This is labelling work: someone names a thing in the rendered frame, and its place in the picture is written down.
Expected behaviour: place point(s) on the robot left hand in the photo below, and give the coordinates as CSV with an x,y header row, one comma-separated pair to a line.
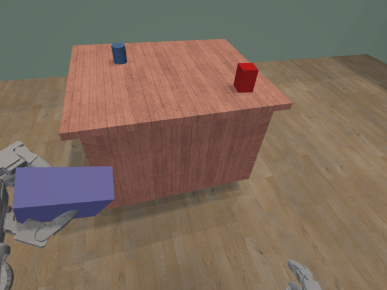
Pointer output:
x,y
31,232

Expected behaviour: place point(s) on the left robot forearm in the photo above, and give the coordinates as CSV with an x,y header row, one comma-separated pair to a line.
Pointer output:
x,y
6,272

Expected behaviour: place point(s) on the sponge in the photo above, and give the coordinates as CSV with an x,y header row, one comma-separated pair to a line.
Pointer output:
x,y
44,193

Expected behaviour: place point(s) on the robot right hand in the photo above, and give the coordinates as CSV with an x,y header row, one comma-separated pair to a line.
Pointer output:
x,y
303,275

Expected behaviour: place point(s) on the table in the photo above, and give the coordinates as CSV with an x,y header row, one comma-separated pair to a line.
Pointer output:
x,y
169,120

